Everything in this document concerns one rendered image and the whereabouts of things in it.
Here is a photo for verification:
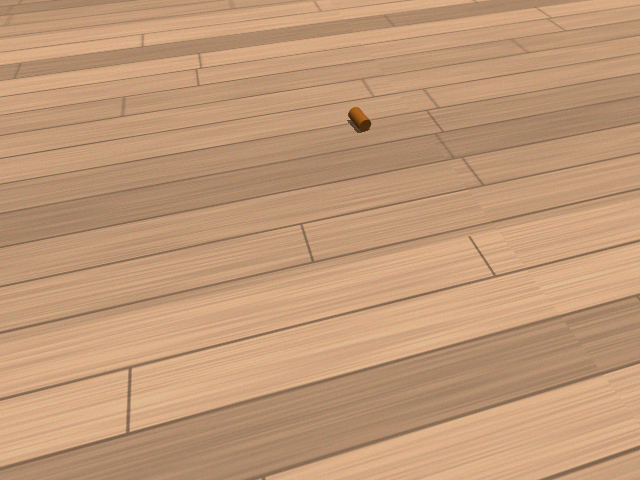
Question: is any can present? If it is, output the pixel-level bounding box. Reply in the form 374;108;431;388
348;107;371;132

